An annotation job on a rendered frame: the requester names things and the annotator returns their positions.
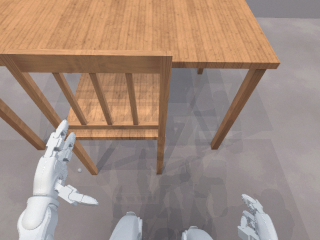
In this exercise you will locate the table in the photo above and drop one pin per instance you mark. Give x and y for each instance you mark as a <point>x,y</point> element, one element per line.
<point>202,34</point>

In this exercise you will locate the robot left shin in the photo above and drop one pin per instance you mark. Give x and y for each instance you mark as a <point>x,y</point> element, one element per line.
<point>130,214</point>

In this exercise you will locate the left robot hand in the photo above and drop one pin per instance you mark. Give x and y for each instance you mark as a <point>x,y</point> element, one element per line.
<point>52,165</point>

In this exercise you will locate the robot right thigh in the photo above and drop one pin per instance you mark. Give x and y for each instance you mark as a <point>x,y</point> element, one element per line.
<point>195,234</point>

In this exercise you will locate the right robot hand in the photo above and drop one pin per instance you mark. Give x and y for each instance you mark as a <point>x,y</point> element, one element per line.
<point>261,225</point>

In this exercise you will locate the left robot forearm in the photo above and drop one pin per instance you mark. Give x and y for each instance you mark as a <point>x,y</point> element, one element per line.
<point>38,221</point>

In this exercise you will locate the chair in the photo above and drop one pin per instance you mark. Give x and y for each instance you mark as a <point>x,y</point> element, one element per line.
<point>121,94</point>

